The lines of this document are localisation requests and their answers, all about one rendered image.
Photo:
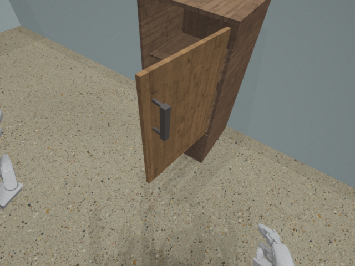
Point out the handle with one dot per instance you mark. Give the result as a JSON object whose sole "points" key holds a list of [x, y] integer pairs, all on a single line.
{"points": [[165, 111]]}

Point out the cupboard door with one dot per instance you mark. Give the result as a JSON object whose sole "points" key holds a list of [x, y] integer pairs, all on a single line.
{"points": [[186, 81]]}

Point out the left robot hand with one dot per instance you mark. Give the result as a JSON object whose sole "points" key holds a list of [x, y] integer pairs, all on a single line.
{"points": [[10, 187]]}

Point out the right robot hand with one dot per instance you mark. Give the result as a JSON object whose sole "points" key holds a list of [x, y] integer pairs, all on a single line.
{"points": [[278, 255]]}

